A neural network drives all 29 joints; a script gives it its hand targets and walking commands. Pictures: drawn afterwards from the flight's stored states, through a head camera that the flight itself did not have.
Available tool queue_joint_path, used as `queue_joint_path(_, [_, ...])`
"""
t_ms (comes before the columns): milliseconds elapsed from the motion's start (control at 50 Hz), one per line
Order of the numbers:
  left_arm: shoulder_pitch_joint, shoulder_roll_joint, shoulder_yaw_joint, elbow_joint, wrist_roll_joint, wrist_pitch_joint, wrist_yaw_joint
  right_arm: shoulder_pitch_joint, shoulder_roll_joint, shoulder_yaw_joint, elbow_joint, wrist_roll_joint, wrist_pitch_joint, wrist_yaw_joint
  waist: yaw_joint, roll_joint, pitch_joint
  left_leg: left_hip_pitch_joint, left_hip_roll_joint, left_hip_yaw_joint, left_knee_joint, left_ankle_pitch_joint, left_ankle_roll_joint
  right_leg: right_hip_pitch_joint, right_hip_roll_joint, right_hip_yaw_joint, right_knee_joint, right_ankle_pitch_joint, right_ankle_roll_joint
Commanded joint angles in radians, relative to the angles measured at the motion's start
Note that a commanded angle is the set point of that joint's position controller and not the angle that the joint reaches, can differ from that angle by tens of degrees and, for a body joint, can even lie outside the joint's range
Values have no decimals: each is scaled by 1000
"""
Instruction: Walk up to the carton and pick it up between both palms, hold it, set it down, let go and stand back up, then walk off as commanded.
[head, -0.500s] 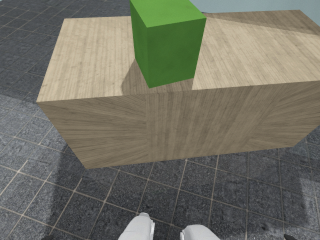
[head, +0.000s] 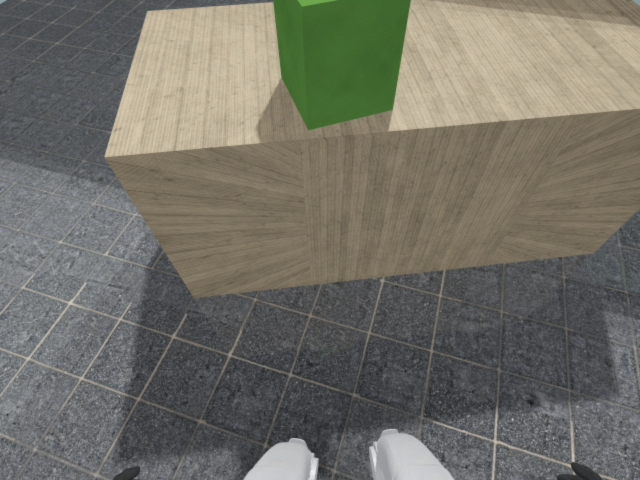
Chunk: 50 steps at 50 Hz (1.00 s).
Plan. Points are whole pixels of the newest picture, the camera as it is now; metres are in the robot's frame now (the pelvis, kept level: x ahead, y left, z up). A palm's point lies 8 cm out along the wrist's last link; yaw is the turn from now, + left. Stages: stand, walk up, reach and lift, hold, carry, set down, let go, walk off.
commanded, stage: walk off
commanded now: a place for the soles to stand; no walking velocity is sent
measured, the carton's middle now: (335, 40) +0.91 +0.02 +0.04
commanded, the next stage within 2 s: none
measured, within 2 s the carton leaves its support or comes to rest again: neither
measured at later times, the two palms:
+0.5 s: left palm out of the picture -0.05 +0.24 -0.09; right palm out of the picture -0.04 -0.36 -0.14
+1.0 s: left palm out of the picture -0.15 +0.26 -0.11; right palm out of the picture -0.15 -0.39 -0.09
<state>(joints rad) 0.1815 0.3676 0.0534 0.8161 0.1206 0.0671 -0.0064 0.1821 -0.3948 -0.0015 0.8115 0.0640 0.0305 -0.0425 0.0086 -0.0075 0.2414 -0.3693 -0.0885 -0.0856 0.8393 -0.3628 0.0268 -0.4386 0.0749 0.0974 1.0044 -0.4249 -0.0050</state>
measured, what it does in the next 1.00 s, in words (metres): walks backwards: right foot, then left foot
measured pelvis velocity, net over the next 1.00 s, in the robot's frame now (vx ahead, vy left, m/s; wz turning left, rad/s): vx -0.24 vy -0.07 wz -0.03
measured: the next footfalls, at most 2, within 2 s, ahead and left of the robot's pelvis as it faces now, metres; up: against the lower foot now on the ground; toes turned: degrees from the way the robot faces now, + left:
right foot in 0.34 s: -0.03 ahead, -0.17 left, +0.00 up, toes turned +5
left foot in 0.74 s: -0.10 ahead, +0.05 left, +0.00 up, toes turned -6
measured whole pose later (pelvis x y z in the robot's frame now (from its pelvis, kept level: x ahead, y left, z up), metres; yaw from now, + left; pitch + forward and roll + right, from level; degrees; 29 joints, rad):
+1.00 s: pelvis -0.24 -0.07 -0.01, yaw -1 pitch -7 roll +0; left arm 0.20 0.47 0.06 0.78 0.12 0.08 -0.01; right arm 0.19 -0.40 0.00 0.81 0.06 0.00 -0.06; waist 0.02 -0.06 0.23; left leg -0.42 -0.05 -0.08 0.85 -0.32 0.03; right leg -0.46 0.08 0.12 1.29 -0.40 -0.01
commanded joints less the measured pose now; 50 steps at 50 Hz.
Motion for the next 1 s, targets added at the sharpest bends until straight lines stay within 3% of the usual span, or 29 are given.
queue_joint_path(0, [29, 287, 111, -106, -98, -2, 24, -62, -347, -130, -76, -85, -39, -33, 13, 92, -126, -99, 419, -587, -449, -63, 261, -134, 47, 163, 476, -103, 2])
queue_joint_path(40, [72, 254, 114, -86, -94, -11, 16, -71, -253, -114, -63, -81, -36, -32, 12, 154, -128, -27, 357, -441, -376, 137, 218, -166, 30, 135, 505, -72, 20])
queue_joint_path(100, [60, 271, 113, -124, -92, 0, 8, 0, -270, -128, -70, -88, -39, -34, -35, 230, -161, 99, 340, -447, -313, 299, 234, -196, 21, 162, 515, -78, 47])
queue_joint_path(160, [84, 280, 107, -108, -86, -1, 3, 12, -276, -139, -79, -80, -34, -28, -44, 201, -210, 155, 317, -455, -339, 148, 215, -169, 11, 128, 350, -60, 60])
queue_joint_path(180, [78, 260, 105, -108, -87, 0, -3, 15, -269, -142, -64, -84, -32, -27, -40, 264, -197, 148, 300, -422, -325, 152, 197, -158, -3, 126, 314, -57, 55])
queue_joint_path(220, [82, 271, 103, -104, -84, 4, -8, 50, -299, -152, -52, -90, -31, -32, -61, 252, -236, 149, 333, -462, -338, 92, 206, -127, -40, 71, 165, -72, 53])
queue_joint_path(240, [67, 248, 105, -112, -81, -6, -7, 19, -296, -154, -67, -85, -30, -35, -45, 237, -196, 4, 359, -438, -340, 111, 246, -55, -52, 51, 170, -98, 43])
queue_joint_path(260, [113, 262, 105, -112, -87, -5, -8, -47, -318, -154, -87, -88, -27, -36, -14, 284, -184, -73, 388, -441, -358, 101, 239, 9, -90, 44, 83, -107, 37])
queue_joint_path(280, [157, 248, 108, -96, -84, -9, -14, -35, -326, -158, -81, -92, -22, -31, 5, 272, -214, -167, 380, -422, -378, 16, 213, 123, -91, 37, -26, -116, 4])
queue_joint_path(300, [253, 240, 110, -43, -84, -15, -14, -120, -314, -156, -99, -88, -18, -27, 65, 317, -261, -262, 323, -323, -317, -5, 133, 305, -114, 33, -214, -30, -24])
queue_joint_path(320, [316, 245, 121, -16, -73, -16, -23, -106, -296, -155, -72, -84, -6, -34, 93, 145, -269, -491, 233, -276, -188, -261, 85, 520, -117, 85, -266, 23, -48])
queue_joint_path(340, [313, 236, 119, -11, -66, -29, -19, -57, -214, -124, -64, -69, 1, -34, 81, -83, -265, -473, 71, -172, 44, -304, 40, 380, -133, 205, -402, -121, -36])
queue_joint_path(360, [173, 321, 137, -74, -62, -21, -10, -31, -194, -119, -70, -57, -1, -41, 71, -371, -176, -411, -106, -81, 349, -307, -23, 100, -345, 514, -674, -163, -96])
queue_joint_path(380, [34, 362, 142, -118, -67, -16, 4, -68, -257, -138, -69, -70, -5, -51, 62, -233, -125, -312, -90, -138, 465, -216, -21, -111, -394, 630, -799, -349, -129])
queue_joint_path(400, [-97, 346, 135, -148, -71, -16, 8, -12, -293, -154, -40, -69, 1, -44, 0, -190, -55, -268, -62, -140, 505, -120, -18, -184, -347, 561, -769, -398, -93])
queue_joint_path(460, [-126, 295, 140, -159, -79, -27, 1, 124, -277, -141, -7, -55, -6, -30, -14, -210, -88, -205, -38, -88, 582, -80, -28, -86, -262, 377, -664, -225, -162])
queue_joint_path(540, [-11, 252, 135, -169, -82, -24, 12, 110, -239, -125, -18, -46, -16, -32, 47, -265, -166, -257, -7, -23, 411, -163, -37, 180, -234, 336, -584, -88, -171])
queue_joint_path(640, [-44, 251, 125, -186, -83, -9, 10, 120, -226, -114, -16, -53, -26, -25, 37, -249, -239, -102, 44, 72, 182, -233, -22, 149, -259, 294, -549, 7, -194])
queue_joint_path(660, [-64, 249, 125, -196, -81, -4, 8, 189, -208, -111, -1, -58, -27, -20, 1, -252, -272, -2, 61, 75, 58, -213, 4, 85, -255, 260, -529, -67, -170])
queue_joint_path(700, [-42, 225, 100, -159, -96, -1, 8, 206, -197, -111, 9, -61, -33, -11, -33, -154, -264, 179, 52, 81, -133, -82, 23, -47, -203, 206, -433, -37, -107])
queue_joint_path(720, [-45, 204, 97, -151, -100, 6, 13, 217, -208, -120, 27, -78, -41, -7, -50, -76, -284, 227, 97, -31, -201, -144, 43, -139, -172, 159, -280, -90, -86])
queue_joint_path(740, [-17, 163, 82, -149, -118, 12, 11, 173, -278, -133, -14, -96, -43, -11, -59, 225, -254, 131, 307, -416, -397, -259, 125, -256, 1, 42, 61, -165, -16])
queue_joint_path(760, [-84, 233, 111, -173, -100, 16, 23, 123, -403, -158, -49, -94, -30, -15, -88, 234, -164, -209, 456, -770, -615, -517, 252, -176, 82, 108, 369, -171, 19])
queue_joint_path(780, [-55, 277, 129, -168, -93, 10, 27, -31, -392, -143, -85, -88, -40, -22, -14, 183, -59, -286, 439, -798, -618, -565, 272, -162, 63, 169, 466, -108, 20])
queue_joint_path(800, [30, 280, 118, -134, -99, -2, 25, -98, -360, -134, -100, -95, -49, -27, 40, 126, -73, -243, 404, -671, -535, -423, 248, -182, 42, 150, 491, -68, 21])
queue_joint_path(840, [113, 265, 128, -107, -95, -4, 18, -80, -292, -124, -103, -92, -48, -29, 28, 177, -84, -138, 353, -519, -444, -285, 207, -212, 25, 141, 501, -18, 30])
queue_joint_path(920, [105, 290, 119, -98, -83, -22, 4, 17, -288, -140, -88, -94, -58, -23, -21, 154, -184, 29, 322, -471, -398, -334, 222, -184, -33, 86, 301, -45, 39])
queue_joint_path(960, [95, 258, 108, -78, -89, -28, -2, -9, -278, -139, -54, -102, -47, -17, -23, 211, -165, 13, 288, -423, -403, -369, 173, -124, -48, 34, 143, -66, 41])
queue_joint_path(980, [108, 256, 105, -80, -95, -29, -8, 15, -297, -149, -85, -107, -43, -4, -21, 258, -187, -37, 302, -429, -418, -398, 185, -21, -56, -2, 33, -155, 20])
